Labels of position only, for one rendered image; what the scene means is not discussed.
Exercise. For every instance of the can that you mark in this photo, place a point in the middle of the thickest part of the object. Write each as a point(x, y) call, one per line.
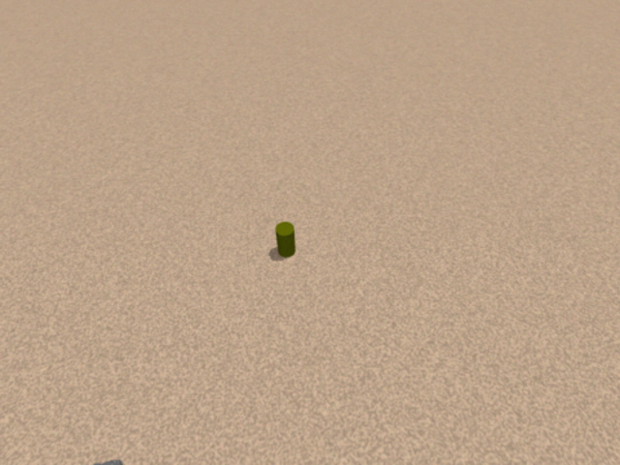
point(285, 234)

